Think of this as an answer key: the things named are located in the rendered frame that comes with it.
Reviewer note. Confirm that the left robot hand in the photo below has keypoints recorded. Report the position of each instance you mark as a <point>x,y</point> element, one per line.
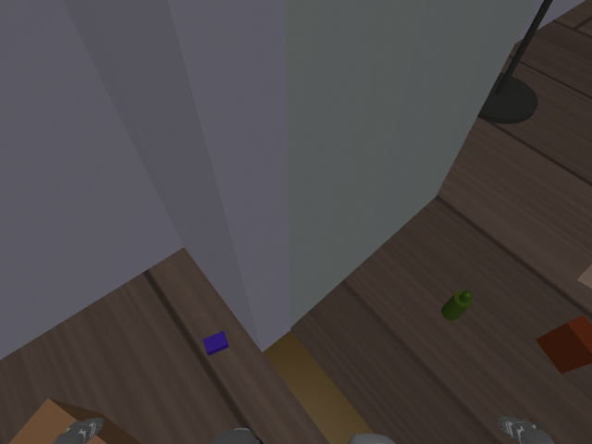
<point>80,432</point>

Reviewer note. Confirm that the floor lamp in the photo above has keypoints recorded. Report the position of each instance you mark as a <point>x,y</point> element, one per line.
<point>511,100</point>

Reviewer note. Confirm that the right robot hand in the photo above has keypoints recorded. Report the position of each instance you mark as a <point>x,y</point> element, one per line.
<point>523,431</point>

